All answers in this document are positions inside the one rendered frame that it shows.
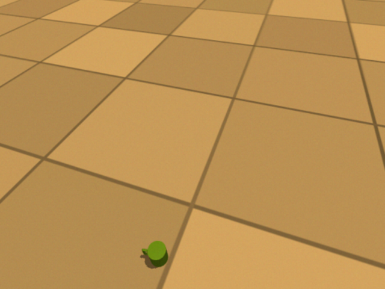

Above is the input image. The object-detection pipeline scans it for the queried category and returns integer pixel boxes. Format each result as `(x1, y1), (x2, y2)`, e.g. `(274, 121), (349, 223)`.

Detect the mug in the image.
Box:
(142, 241), (168, 267)

